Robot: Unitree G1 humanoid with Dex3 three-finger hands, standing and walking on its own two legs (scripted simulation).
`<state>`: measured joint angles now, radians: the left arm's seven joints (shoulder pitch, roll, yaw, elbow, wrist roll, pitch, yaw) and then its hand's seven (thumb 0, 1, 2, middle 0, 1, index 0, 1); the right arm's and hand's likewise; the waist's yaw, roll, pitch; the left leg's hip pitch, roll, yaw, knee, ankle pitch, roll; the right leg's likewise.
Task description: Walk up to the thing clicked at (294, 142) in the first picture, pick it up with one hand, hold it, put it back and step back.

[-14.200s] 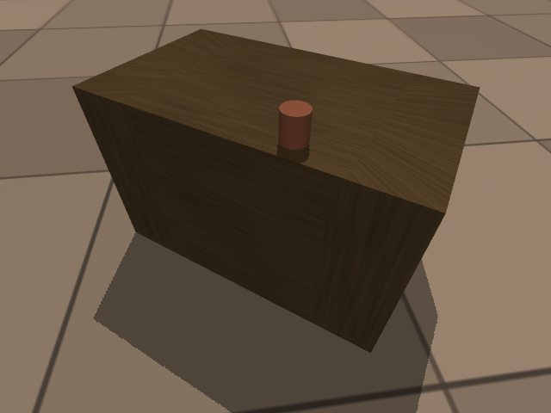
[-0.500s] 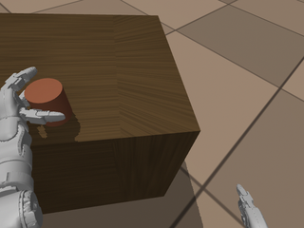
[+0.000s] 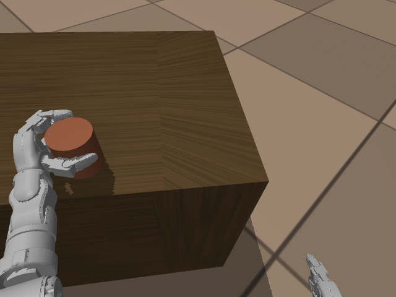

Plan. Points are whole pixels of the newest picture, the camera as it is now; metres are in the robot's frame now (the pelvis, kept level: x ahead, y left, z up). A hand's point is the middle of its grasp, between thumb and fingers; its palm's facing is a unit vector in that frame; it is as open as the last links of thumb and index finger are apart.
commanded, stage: settle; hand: left
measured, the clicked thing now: (77, 149) +0.43 +0.23 +0.08
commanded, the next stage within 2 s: lift in 0.96 s
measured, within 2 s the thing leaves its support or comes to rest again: leaves its support in 0.22 s
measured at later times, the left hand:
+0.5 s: hand (60, 133) +0.42 +0.23 +0.14, palm faces +0.28 -0.96 +0.00, open 11.5 cm
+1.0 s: hand (52, 121) +0.42 +0.23 +0.17, palm faces +0.29 -0.96 +0.00, open 11.6 cm
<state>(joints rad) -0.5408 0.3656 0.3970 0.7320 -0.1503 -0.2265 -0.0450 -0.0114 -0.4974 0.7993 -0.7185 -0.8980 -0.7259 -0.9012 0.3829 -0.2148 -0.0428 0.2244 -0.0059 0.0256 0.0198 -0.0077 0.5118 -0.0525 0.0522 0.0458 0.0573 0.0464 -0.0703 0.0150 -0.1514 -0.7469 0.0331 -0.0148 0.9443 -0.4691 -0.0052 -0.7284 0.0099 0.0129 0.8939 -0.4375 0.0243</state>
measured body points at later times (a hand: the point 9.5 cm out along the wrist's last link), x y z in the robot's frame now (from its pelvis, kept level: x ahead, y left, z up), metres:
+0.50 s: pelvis -0.01 -0.01 +0.01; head +0.03 +0.00 +0.46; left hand +0.40 +0.28 +0.15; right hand +0.14 -0.27 -0.04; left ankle -0.01 +0.12 -0.69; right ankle -0.01 -0.14 -0.69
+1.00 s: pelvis -0.01 -0.01 +0.02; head +0.01 +0.00 +0.47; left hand +0.39 +0.28 +0.18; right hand +0.14 -0.26 -0.04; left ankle -0.01 +0.12 -0.69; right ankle -0.01 -0.14 -0.69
